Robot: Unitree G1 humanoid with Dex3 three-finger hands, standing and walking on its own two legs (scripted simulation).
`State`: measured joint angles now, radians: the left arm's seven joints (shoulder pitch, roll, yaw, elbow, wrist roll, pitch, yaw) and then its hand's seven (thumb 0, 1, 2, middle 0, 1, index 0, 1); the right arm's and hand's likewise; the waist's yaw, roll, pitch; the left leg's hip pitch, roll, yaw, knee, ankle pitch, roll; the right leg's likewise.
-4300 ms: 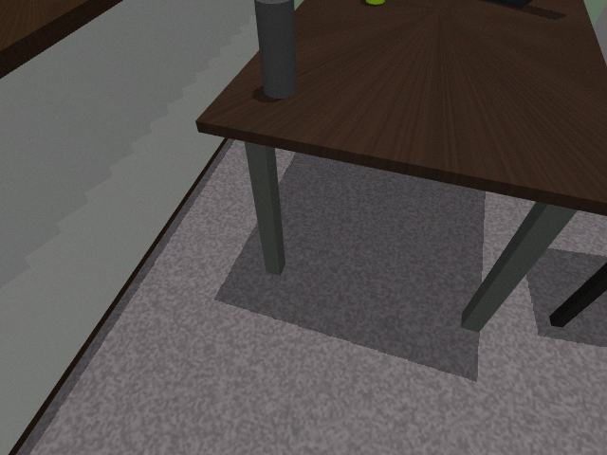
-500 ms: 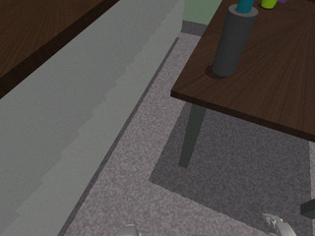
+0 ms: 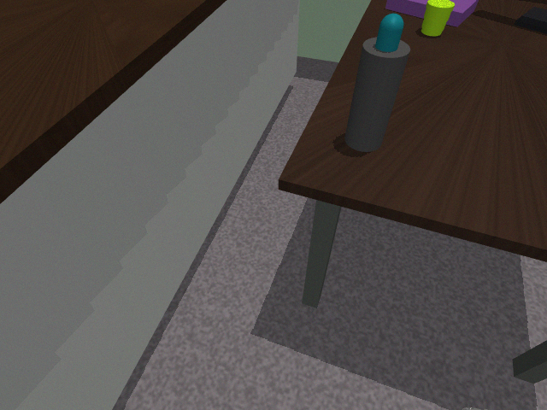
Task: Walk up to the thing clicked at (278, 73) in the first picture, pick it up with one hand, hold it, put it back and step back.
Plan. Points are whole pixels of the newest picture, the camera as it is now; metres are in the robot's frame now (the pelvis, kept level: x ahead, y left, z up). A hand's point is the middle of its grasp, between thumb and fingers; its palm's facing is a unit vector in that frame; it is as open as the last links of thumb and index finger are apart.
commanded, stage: walk up
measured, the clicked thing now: (376, 86) +0.69 -0.21 +0.11
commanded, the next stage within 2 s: stand in 0.48 s
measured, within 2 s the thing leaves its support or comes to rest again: neither
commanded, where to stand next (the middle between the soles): +0.05 -0.02 m, yaw +2 degrees
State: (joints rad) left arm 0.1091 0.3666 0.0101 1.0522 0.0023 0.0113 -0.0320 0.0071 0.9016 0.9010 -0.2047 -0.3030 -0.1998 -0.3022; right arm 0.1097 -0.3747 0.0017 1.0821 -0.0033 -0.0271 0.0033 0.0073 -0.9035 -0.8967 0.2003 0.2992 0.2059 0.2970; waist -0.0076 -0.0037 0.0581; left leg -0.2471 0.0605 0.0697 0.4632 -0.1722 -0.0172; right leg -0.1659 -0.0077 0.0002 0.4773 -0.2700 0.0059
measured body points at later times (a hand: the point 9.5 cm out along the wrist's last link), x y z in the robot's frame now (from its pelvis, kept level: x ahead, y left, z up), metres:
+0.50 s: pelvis +0.01 +0.00 +0.01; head +0.02 +0.01 +0.46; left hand +0.09 +0.30 -0.13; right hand +0.09 -0.31 -0.12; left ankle +0.05 +0.13 -0.74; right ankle -0.01 -0.12 -0.74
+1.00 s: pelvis +0.02 +0.01 +0.01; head +0.03 +0.01 +0.46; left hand +0.10 +0.31 -0.12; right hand +0.10 -0.29 -0.12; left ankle +0.05 +0.13 -0.74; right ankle -0.01 -0.12 -0.74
